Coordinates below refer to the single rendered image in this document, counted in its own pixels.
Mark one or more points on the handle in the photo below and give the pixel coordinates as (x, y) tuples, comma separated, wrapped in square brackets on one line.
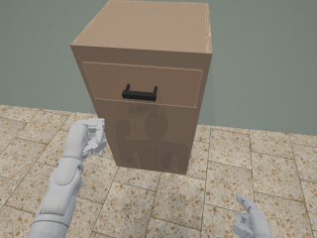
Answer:
[(139, 95)]

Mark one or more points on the left robot hand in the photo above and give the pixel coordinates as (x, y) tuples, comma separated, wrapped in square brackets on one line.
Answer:
[(78, 137)]

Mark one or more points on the drawer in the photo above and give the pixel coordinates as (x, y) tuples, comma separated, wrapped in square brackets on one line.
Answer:
[(176, 86)]

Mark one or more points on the robot left forearm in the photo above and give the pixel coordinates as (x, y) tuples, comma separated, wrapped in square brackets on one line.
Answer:
[(55, 212)]

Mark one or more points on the right robot hand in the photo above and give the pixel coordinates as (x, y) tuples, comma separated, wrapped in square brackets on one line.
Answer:
[(253, 225)]

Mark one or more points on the cabinet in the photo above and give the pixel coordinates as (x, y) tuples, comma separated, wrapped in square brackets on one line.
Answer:
[(142, 135)]

